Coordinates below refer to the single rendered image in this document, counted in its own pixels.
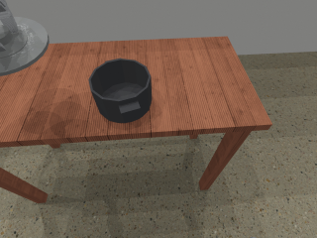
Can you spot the knob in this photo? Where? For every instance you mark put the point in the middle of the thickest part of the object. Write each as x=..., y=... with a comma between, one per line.
x=5, y=35

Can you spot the robot left hand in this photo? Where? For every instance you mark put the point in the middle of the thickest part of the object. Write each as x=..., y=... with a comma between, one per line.
x=7, y=19

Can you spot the table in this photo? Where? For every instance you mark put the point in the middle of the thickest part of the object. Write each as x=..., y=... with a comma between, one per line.
x=199, y=86

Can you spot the lid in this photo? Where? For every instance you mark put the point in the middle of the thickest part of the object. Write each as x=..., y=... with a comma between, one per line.
x=27, y=46

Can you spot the pot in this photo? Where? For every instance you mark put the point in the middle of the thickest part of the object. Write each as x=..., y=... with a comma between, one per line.
x=122, y=90

